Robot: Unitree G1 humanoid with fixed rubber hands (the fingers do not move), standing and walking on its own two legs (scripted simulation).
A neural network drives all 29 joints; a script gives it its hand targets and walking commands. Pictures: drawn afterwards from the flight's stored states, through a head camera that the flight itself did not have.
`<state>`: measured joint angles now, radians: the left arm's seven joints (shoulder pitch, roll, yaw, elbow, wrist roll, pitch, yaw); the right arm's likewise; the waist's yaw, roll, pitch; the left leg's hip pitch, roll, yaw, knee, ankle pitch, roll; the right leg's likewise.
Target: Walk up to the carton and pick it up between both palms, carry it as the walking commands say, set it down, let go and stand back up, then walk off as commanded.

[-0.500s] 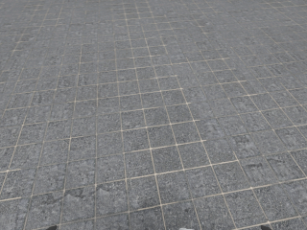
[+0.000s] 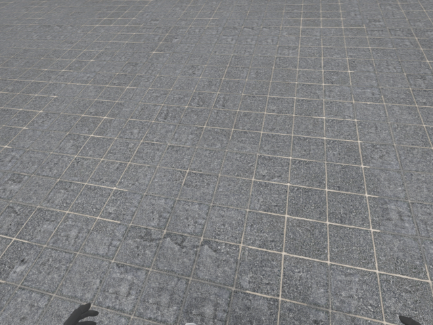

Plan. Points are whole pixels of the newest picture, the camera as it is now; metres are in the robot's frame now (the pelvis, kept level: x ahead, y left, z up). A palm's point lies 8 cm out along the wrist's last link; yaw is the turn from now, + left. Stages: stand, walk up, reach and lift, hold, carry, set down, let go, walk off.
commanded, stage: walk up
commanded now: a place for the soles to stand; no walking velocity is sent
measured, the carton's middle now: out of the picture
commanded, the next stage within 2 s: none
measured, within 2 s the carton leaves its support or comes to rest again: neither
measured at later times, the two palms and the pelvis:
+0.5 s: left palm out of the picture -0.05 +0.37 -0.08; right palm (313, 283) +0.24 -0.16 -0.12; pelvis +0.02 +0.06 +0.00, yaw +25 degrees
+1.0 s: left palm out of the picture -0.18 +0.41 -0.10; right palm (215, 244) +0.32 +0.04 -0.11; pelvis +0.01 +0.15 -0.01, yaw +52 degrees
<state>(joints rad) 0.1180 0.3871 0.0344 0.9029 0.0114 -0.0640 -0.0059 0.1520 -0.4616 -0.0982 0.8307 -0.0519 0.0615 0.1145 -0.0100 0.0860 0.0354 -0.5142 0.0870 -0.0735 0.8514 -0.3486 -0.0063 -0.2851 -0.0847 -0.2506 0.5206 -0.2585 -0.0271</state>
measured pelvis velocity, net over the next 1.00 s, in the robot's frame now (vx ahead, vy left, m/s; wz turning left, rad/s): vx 0.01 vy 0.15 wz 0.91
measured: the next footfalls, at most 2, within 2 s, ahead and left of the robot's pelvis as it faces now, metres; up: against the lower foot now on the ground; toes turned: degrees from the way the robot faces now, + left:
left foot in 0.10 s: +0.07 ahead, +0.19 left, +0.00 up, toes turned +7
right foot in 0.36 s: +0.11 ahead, -0.01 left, +0.00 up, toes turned +11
